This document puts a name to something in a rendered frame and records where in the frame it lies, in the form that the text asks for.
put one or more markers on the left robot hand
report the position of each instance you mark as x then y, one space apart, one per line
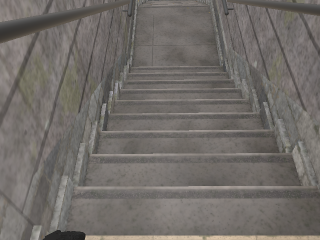
66 235

